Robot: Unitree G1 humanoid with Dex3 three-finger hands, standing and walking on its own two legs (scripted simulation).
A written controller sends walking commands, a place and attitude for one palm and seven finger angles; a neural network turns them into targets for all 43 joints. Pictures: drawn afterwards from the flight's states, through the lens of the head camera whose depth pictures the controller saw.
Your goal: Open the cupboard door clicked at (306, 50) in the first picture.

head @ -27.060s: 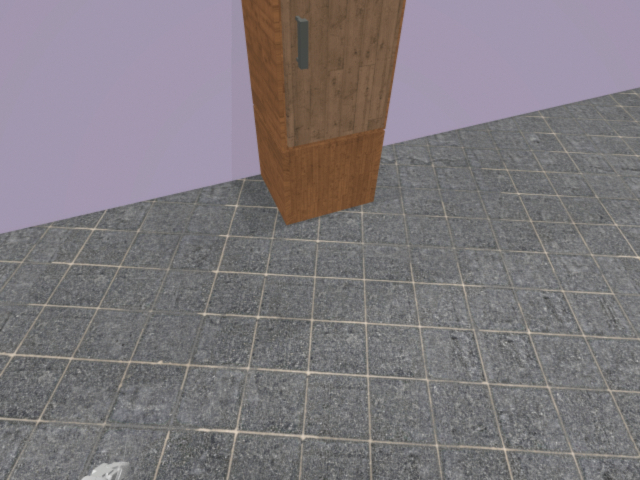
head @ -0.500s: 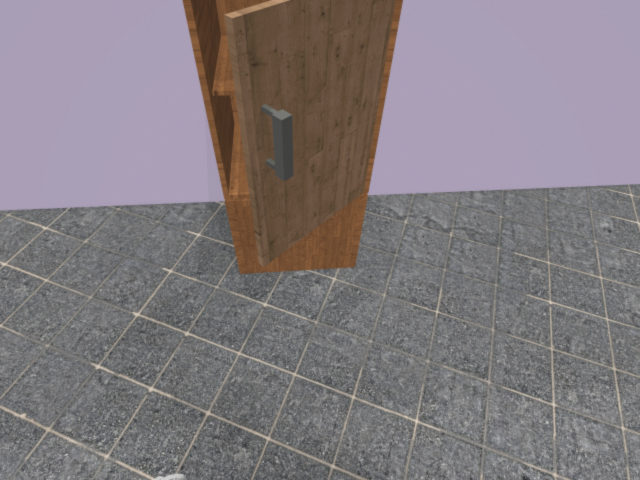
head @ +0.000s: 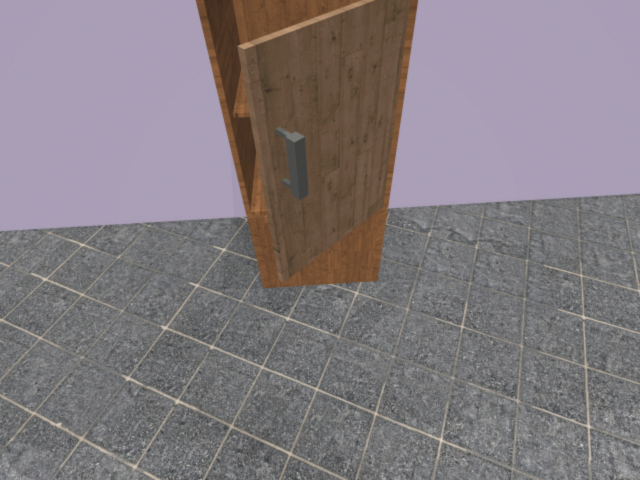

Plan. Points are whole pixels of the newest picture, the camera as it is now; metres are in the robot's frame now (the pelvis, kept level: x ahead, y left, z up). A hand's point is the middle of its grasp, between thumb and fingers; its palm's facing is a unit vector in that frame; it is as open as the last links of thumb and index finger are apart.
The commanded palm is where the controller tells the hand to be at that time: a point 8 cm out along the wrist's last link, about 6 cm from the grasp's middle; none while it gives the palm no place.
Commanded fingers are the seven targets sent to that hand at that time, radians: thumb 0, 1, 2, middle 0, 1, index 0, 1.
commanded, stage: let the arm hang, fingers relaxed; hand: left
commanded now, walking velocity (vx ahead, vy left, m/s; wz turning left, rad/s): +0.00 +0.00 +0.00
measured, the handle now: (290, 163) +0.65 +0.10 +0.03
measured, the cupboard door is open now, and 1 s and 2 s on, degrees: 41 41 41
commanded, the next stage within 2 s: look to check the result in 0.30 s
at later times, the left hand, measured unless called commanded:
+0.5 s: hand out of the picture +0.08 +0.20 -0.16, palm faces +0.00 -0.96 -0.28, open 7.4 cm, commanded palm none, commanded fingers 0.00 0.90 0.90 -0.20 -0.30 -0.20 -0.30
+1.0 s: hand out of the picture +0.08 +0.20 -0.16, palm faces +0.01 -0.96 -0.28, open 7.4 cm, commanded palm none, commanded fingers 0.00 0.90 0.90 -0.20 -0.30 -0.20 -0.30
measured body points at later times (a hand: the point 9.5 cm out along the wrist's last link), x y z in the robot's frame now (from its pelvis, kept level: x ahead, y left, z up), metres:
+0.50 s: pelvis +0.02 -0.01 +0.00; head +0.04 -0.02 +0.45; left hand +0.08 +0.25 -0.14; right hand +0.06 -0.27 -0.15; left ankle +0.04 +0.12 -0.74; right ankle +0.02 -0.11 -0.74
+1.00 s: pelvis +0.04 -0.02 +0.01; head +0.05 -0.02 +0.46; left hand +0.08 +0.25 -0.14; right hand +0.09 -0.28 -0.15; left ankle +0.04 +0.12 -0.74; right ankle +0.02 -0.11 -0.74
